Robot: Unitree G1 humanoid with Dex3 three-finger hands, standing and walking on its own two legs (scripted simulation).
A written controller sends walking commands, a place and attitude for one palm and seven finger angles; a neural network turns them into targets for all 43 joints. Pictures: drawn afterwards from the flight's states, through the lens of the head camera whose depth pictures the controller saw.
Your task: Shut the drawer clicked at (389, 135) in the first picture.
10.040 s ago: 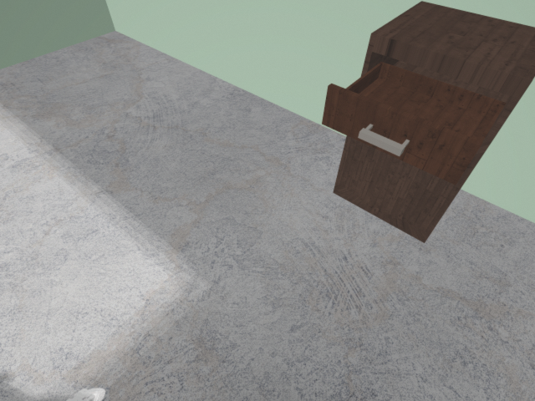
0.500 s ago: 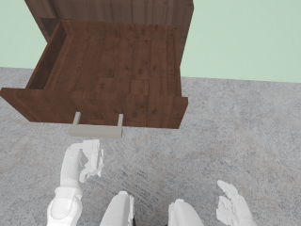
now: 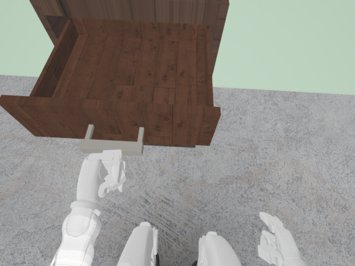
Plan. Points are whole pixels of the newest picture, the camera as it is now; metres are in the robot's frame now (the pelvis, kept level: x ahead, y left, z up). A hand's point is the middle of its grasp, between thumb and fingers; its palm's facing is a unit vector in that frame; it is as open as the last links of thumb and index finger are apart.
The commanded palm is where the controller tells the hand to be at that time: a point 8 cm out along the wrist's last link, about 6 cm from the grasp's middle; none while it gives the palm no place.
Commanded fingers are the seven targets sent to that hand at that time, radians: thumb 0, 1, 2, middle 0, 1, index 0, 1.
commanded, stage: push the drawer shut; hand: left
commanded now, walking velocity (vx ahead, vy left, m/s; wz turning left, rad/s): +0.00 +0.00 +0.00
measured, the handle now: (114, 138) +0.38 +0.16 +0.03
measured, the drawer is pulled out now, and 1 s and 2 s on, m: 0.29 0.17 0.05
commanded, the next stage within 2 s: none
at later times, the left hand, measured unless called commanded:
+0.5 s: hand (126, 152) +0.35 +0.13 +0.02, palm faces -0.03 -1.00 -0.05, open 3.3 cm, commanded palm +0.34 +0.18 +0.03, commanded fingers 0.00 0.90 0.90 -1.40 -1.60 -1.40 -1.60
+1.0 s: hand (132, 124) +0.42 +0.13 +0.02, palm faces +0.00 -1.00 -0.06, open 3.3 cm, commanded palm +0.41 +0.18 +0.03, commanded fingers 0.00 0.90 0.90 -1.40 -1.60 -1.40 -1.60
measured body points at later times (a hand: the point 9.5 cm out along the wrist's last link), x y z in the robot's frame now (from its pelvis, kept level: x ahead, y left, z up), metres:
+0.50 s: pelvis +0.00 +0.00 +0.00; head +0.11 +0.01 +0.44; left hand +0.35 +0.18 +0.03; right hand +0.13 -0.26 -0.11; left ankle +0.04 +0.10 -0.61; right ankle +0.00 -0.10 -0.61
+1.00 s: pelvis -0.01 +0.00 +0.00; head +0.12 +0.01 +0.43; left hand +0.42 +0.18 +0.03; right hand +0.08 -0.26 -0.12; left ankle +0.04 +0.10 -0.61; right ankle +0.00 -0.10 -0.61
